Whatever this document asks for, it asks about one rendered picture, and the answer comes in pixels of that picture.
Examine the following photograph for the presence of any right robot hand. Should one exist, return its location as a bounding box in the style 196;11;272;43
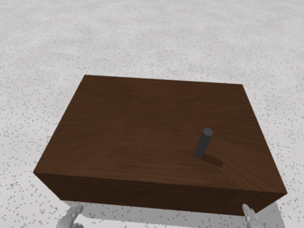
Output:
242;204;266;228

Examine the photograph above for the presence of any left robot hand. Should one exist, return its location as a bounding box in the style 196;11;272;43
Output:
56;205;84;228

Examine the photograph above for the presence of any can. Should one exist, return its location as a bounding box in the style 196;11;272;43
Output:
194;128;213;158

